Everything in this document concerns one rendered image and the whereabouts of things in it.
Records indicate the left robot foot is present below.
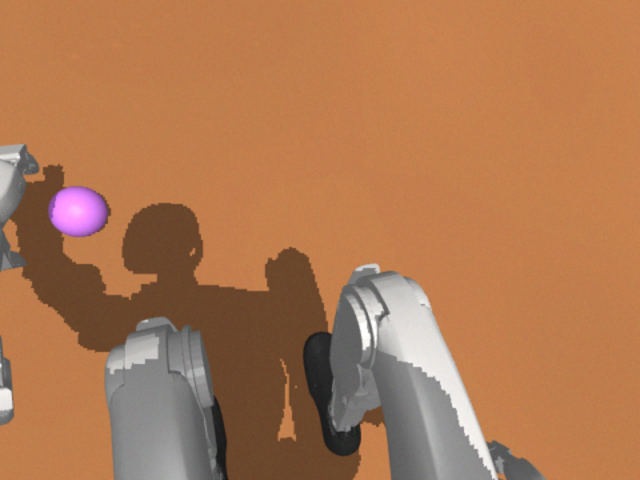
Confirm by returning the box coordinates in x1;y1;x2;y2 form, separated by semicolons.
211;396;228;480

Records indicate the right robot hand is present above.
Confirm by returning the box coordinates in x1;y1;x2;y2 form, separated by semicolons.
486;440;547;480

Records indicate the ball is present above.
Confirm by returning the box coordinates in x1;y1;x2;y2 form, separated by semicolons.
48;186;108;237

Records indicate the left robot hand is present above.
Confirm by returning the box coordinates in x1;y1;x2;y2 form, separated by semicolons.
0;144;39;271

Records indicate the right robot foot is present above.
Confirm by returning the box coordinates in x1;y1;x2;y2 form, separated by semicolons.
303;332;361;456

